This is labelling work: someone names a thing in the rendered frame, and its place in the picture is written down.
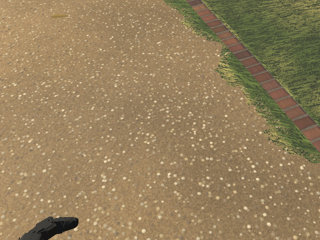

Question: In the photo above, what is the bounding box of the left robot hand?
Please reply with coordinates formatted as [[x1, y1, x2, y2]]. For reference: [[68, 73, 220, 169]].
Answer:
[[18, 216, 79, 240]]

